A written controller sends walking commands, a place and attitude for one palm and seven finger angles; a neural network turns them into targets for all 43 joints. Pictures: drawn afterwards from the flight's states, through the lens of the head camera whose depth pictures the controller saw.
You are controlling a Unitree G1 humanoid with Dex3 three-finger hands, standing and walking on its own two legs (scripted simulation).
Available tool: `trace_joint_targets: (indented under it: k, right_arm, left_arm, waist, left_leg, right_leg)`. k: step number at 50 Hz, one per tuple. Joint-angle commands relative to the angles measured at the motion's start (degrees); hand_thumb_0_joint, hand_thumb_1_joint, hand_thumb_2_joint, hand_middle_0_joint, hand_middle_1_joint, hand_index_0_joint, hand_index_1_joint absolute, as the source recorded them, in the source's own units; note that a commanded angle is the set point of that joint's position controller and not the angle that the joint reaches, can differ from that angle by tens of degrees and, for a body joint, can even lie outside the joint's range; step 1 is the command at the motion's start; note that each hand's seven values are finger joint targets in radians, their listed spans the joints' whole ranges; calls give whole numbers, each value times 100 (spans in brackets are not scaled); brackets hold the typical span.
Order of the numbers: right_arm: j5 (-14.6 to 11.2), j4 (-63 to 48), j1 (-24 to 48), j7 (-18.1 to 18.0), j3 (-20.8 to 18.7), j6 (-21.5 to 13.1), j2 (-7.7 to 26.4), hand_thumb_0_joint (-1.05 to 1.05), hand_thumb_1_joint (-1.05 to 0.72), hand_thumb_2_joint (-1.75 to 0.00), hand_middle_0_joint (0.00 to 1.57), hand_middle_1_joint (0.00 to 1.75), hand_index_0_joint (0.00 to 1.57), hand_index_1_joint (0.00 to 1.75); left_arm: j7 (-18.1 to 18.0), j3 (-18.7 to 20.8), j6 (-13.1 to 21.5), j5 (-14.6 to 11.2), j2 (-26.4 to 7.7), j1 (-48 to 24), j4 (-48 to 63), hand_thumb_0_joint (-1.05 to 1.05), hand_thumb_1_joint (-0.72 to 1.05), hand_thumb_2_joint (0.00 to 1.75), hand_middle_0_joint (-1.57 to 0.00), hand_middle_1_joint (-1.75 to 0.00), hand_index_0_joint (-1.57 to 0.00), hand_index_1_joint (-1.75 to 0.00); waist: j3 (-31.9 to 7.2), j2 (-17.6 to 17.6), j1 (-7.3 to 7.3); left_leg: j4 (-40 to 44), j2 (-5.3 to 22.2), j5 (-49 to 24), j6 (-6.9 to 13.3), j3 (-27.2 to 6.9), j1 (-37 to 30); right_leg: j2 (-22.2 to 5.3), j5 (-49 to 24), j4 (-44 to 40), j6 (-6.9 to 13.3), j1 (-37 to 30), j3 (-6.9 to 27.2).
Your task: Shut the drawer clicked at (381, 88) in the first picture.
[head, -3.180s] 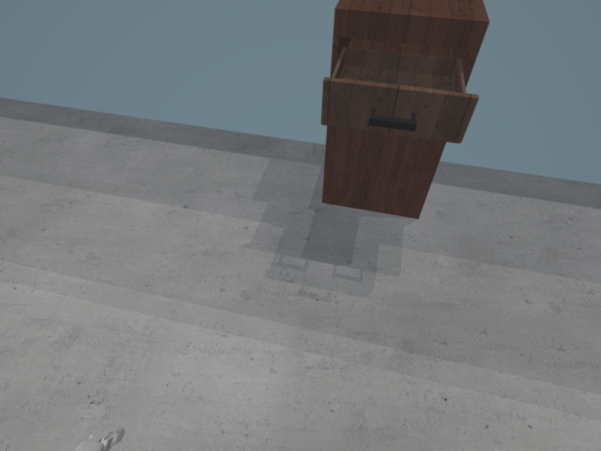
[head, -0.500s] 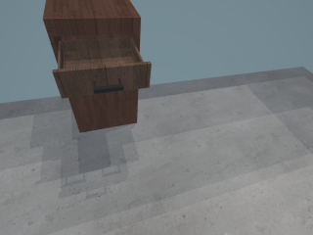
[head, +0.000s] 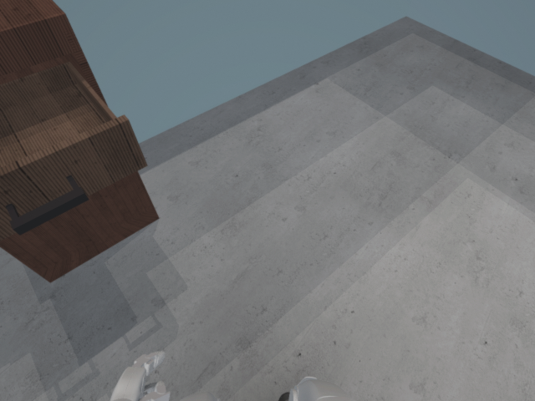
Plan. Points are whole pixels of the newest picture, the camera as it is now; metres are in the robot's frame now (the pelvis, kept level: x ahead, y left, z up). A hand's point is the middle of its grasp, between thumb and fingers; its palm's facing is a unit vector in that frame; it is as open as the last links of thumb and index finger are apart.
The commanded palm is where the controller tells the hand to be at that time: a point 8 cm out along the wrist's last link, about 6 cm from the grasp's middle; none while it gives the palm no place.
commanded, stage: walk to a spot facing it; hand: left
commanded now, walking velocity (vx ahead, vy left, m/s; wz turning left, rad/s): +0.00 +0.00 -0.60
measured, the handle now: (47, 202) +0.46 +0.42 -0.05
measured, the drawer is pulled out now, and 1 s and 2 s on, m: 0.30 0.30 0.30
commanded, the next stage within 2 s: turn to face it in 1.94 s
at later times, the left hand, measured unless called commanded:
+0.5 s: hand (94, 397) +0.15 +0.28 -0.15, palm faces -0.20 -0.96 -0.19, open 7.4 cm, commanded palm none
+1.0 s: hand (188, 342) +0.22 +0.14 -0.12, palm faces -0.56 -0.78 -0.29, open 7.4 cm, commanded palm none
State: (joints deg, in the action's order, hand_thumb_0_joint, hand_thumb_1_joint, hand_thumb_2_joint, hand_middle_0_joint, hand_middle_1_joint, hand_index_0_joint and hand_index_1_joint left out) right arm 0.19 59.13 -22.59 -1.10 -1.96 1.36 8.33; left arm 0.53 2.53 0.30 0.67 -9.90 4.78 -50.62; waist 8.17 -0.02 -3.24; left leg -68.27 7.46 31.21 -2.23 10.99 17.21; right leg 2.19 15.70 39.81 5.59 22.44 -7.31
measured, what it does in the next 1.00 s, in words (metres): steps on the spot, turning right: left foot, then right foot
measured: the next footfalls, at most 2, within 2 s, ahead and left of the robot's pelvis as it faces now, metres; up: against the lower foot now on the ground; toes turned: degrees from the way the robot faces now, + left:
left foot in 0.32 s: +0.10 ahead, +0.17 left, +0.00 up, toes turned -8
right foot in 0.86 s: -0.01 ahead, -0.05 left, +0.00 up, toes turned -39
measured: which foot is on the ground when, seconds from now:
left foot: up 0.00-0.30, down 0.32-0.86, up 0.88-1.00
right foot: down 0.00-0.34, up 0.36-0.84, down 0.86-1.00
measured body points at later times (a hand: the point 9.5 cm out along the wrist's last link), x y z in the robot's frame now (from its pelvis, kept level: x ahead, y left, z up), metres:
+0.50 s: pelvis +0.04 +0.09 +0.03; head +0.07 +0.12 +0.48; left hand +0.16 +0.33 -0.13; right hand +0.08 -0.18 -0.08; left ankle +0.06 +0.17 -0.71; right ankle -0.02 -0.05 -0.61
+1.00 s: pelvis +0.00 +0.05 +0.02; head +0.01 +0.00 +0.47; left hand +0.25 +0.18 -0.10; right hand -0.15 -0.17 -0.14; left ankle +0.06 +0.19 -0.64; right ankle -0.04 -0.02 -0.71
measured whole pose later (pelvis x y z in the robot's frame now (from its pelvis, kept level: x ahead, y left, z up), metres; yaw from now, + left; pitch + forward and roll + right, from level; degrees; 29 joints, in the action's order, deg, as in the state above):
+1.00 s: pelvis +0.00 +0.05 +0.02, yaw -37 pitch -1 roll +1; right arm 1.4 55.3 -16.1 -0.7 -4.5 4.3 14.1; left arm -0.3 3.8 -1.4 0.6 -10.9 8.4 -50.4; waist 4.5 -3.4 -2.5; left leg -63.5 8.2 25.4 -4.5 5.6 25.4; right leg 0.9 17.4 33.0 3.2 15.2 -3.3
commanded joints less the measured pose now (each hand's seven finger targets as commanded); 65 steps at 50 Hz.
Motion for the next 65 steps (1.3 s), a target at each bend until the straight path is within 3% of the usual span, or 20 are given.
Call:
trace_joint_targets:
  k: [1, 4, 8, 14, 15, 16, 17, 18, 21, 23, 29, 38, 41, 42, 43, 44, 45, 49, 57, 65]
  right_arm:
    - [70, -843, 514, -50, -204, -53, 752, 0, -90, -90, 20, 30, 20, 30]
    - [101, -741, 211, -56, -183, 81, 590, 0, -90, -90, 20, 30, 20, 30]
    - [95, -968, 616, -10, -186, 34, 562, 0, -90, -90, 20, 30, 20, 30]
    - [22, -1233, 884, -81, -214, -135, 724, 0, -90, -90, 20, 30, 20, 30]
    - [14, -1187, 672, -108, -241, -172, 840, 0, -90, -90, 20, 30, 20, 30]
    - [34, -1176, 490, -123, -299, -234, 1213, 0, -90, -90, 20, 30, 20, 30]
    - [95, -1317, 639, -107, -392, -224, 1748, 0, -90, -90, 20, 30, 20, 30]
    - [128, -1356, 824, -94, -350, -184, 1677, 0, -90, -90, 20, 30, 20, 30]
    - [109, -1542, 1603, -134, -183, -247, 1159, 0, -90, -90, 20, 30, 20, 30]
    - [112, -1419, 1338, -128, -190, -255, 1111, 0, -90, -90, 20, 30, 20, 30]
    - [93, -1097, 592, -119, -264, -229, 1152, 0, -90, -90, 20, 30, 20, 30]
    - [147, -829, 446, -27, -444, -164, 1386, 0, -90, -90, 20, 30, 20, 30]
    - [125, -805, 511, 12, -471, -147, 1398, 0, -90, -90, 20, 30, 20, 30]
    - [84, -823, 455, 40, -441, -135, 1308, 0, -90, -90, 20, 30, 20, 30]
    - [55, -1048, 523, 73, -315, -99, 854, 0, -90, -90, 20, 30, 20, 30]
    - [86, -1273, 913, 33, -258, -26, 832, 0, -90, -90, 20, 30, 20, 30]
    - [65, -1254, 879, -9, -298, 21, 891, 0, -90, -90, 20, 30, 20, 30]
    - [171, -1014, 935, 76, -332, 54, 1051, 0, -90, -90, 20, 30, 20, 30]
    - [190, -1121, 1382, 160, -352, -98, 1010, 0, -90, -90, 20, 30, 20, 30]
    - [120, -1435, 2032, 177, -280, -263, 886, 0, -90, -90, 20, 30, 20, 30]
  left_arm:
    - [-253, 361, -28, -36, -1206, 550, 241, 0, 90, 90, -20, -30, -20, -30]
    - [-230, 336, -19, 48, -1172, 268, 319, 0, 90, 90, -20, -30, -20, -30]
    - [-136, 380, -94, 93, -1223, 440, 323, 0, 90, 90, -20, -30, -20, -30]
    - [-88, 466, -181, 57, -1291, 606, 443, 0, 90, 90, -20, -30, -20, -30]
    - [-86, 453, -199, 23, -1232, 512, 488, 0, 90, 90, -20, -30, -20, -30]
    - [-86, 395, -213, -19, -908, 541, 593, 0, 90, 90, -20, -30, -20, -30]
    - [-17, 344, -205, -24, -681, 652, 721, 0, 90, 90, -20, -30, -20, -30]
    - [-17, 397, -223, 75, -966, 688, 588, 0, 90, 90, -20, -30, -20, -30]
    - [86, 493, -269, 97, -1015, 1000, 310, 0, 90, 90, -20, -30, -20, -30]
    - [103, 432, -308, 68, -855, 1035, 249, 0, 90, 90, -20, -30, -20, -30]
    - [110, 363, -386, 46, -686, 696, 276, 0, 90, 90, -20, -30, -20, -30]
    - [107, 280, -313, 45, -528, 242, 372, 0, 90, 90, -20, -30, -20, -30]
    - [59, 312, -217, 50, -637, 632, 293, 0, 90, 90, -20, -30, -20, -30]
    - [26, 364, -142, 70, -907, 986, 196, 0, 90, 90, -20, -30, -20, -30]
    - [-60, 481, -49, 128, -1617, 1352, 110, 0, 90, 90, -20, -30, -20, -30]
    - [-137, 551, -93, 16, -1932, 1548, 56, 0, 90, 90, -20, -30, -20, -30]
    - [-170, 522, -122, -7, -1773, 1450, 90, 0, 90, 90, -20, -30, -20, -30]
    - [-154, 379, -61, -31, -1167, 602, 295, 0, 90, 90, -20, -30, -20, -30]
    - [-38, 399, 161, 6, -1228, 1351, 38, 0, 90, 90, -20, -30, -20, -30]
    - [-67, 362, 228, 58, -1172, 1700, -133, 0, 90, 90, -20, -30, -20, -30]
  waist:
    - [-1088, 108, 332]
    - [-842, 261, 29]
    - [-819, 755, 205]
    - [-1365, 1114, 307]
    - [-1496, 972, 168]
    - [-1629, -214, 72]
    - [-1383, -1783, 166]
    - [-1209, -1239, 148]
    - [-788, -914, 538]
    - [-863, -927, 474]
    - [-789, -1000, 210]
    - [-849, -1253, 32]
    - [-1083, -1004, 296]
    - [-1346, -370, 495]
    - [-1348, 1636, 709]
    - [-1396, 1865, 813]
    - [-1287, 1316, 699]
    - [-737, 934, 358]
    - [-590, 690, 559]
    - [-471, 708, 691]
  left_leg:
    - [-622, 217, -508, -202, -1024, 1255]
    - [103, 50, -761, -255, -913, 813]
    - [1398, -244, -961, -228, -781, 469]
    - [3465, -664, -1114, -147, -782, -210]
    - [4189, -548, -1581, -101, -788, -934]
    - [5013, 437, -1710, 169, -1841, -1650]
    - [5299, 1954, -2936, 729, -3161, -1817]
    - [5176, 2171, -3155, 1058, -3104, -1262]
    - [5038, 1226, -3815, 793, -1579, -693]
    - [4891, 996, -4353, 741, -1030, -1059]
    - [4905, 1182, -4265, 865, -764, -1577]
    - [4622, 1573, -3981, 919, -270, -1369]
    - [3829, 1511, -3826, 515, 135, -1039]
    - [2897, 1328, -3389, 181, 362, -504]
    - [1559, 518, -257, -197, 490, 1196]
    - [544, 60, 743, -275, -276, 1766]
    - [119, 153, 422, -194, -796, 1741]
    - [147, 196, -1071, -323, -904, 1731]
    - [928, 5, -1415, -382, -967, 2044]
    - [2172, -307, -1221, -247, -1009, 1609]
  right_leg:
    - [-1827, -3194, -1888, 742, -1032, 2218]
    - [-1474, -2345, -2081, 564, -63, 1856]
    - [-1105, -973, -2093, 453, 220, 2106]
    - [-987, -2059, -1370, 203, -602, 2680]
    - [-849, -1895, -1095, -40, -261, 2537]
    - [-308, -793, -263, -352, 501, 2084]
    - [258, 1721, 1220, -738, 1605, 1128]
    - [-70, 1761, 2255, -795, 1466, 1215]
    - [-258, 844, 3279, -932, 1306, 1042]
    - [-279, 581, 3423, -1037, 1325, 932]
    - [-502, 544, 2681, -1123, 1332, 668]
    - [-500, 997, 559, -865, 246, 154]
    - [-410, 40, -785, -668, -751, 84]
    - [-632, -708, -1581, -526, -1685, 374]
    - [-2076, -2298, -2114, 2, -2622, 2457]
    - [-2641, -3984, -1917, 534, -2372, 3115]
    - [-2535, -3399, -1901, 697, -2045, 2649]
    - [-1549, -754, -2458, 268, -1381, 2120]
    - [-1376, 419, -2745, 439, -1700, 2739]
    - [-1389, -70, -2672, 590, -1685, 3171]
